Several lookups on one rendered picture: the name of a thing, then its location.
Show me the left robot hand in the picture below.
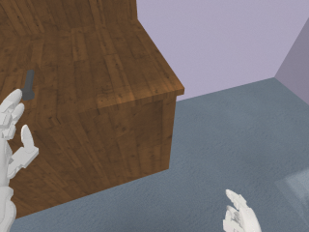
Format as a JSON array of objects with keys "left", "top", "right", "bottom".
[{"left": 0, "top": 89, "right": 39, "bottom": 187}]

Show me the robot left forearm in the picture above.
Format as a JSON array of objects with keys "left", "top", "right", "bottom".
[{"left": 0, "top": 186, "right": 16, "bottom": 232}]

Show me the right robot hand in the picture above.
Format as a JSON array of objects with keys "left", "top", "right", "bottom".
[{"left": 223, "top": 189, "right": 262, "bottom": 232}]

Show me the counter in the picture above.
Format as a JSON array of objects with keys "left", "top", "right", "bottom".
[{"left": 0, "top": 0, "right": 185, "bottom": 219}]

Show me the tap lever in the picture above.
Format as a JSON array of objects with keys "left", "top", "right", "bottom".
[{"left": 20, "top": 70, "right": 35, "bottom": 101}]

